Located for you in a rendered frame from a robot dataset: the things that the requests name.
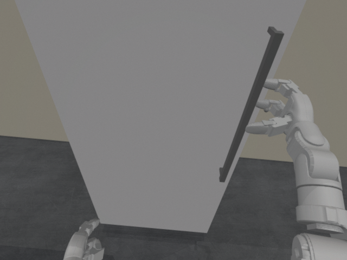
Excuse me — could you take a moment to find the fridge door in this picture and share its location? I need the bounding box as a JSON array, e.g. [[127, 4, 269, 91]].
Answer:
[[15, 0, 306, 233]]

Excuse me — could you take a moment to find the handle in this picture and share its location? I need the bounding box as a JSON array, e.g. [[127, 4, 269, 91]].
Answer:
[[219, 27, 284, 182]]

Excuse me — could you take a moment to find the robot right forearm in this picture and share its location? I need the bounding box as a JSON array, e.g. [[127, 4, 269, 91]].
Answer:
[[286, 121, 347, 240]]

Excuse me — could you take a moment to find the robot right upper arm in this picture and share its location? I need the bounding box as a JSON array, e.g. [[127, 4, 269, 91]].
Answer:
[[291, 233, 347, 260]]

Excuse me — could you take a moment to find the robot right hand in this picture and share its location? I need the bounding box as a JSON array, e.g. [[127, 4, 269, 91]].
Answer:
[[245, 79, 314, 137]]

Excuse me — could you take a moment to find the robot left hand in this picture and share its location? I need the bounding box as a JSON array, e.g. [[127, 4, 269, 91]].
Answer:
[[63, 218, 105, 260]]

